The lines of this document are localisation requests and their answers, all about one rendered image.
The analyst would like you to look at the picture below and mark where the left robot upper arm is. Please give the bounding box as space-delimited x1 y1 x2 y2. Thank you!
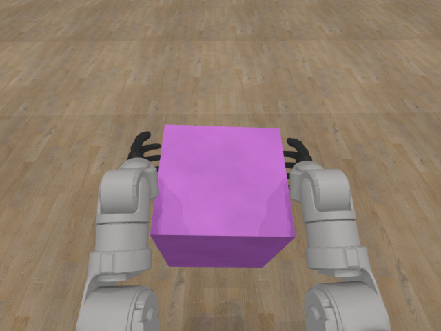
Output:
77 285 159 331

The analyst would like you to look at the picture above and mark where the right robot hand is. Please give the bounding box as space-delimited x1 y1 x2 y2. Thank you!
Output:
283 138 312 187

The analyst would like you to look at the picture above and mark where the right robot upper arm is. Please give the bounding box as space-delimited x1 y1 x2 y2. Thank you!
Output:
304 281 390 331

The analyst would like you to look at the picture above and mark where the right robot forearm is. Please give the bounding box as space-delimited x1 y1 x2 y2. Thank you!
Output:
289 161 391 330

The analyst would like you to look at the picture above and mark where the carton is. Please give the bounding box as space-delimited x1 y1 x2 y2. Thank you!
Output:
150 124 296 268

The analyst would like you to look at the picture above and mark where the left robot hand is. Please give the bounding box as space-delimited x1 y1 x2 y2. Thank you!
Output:
127 131 161 172

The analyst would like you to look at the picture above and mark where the left robot forearm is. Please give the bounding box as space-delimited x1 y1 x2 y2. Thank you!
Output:
76 157 159 331

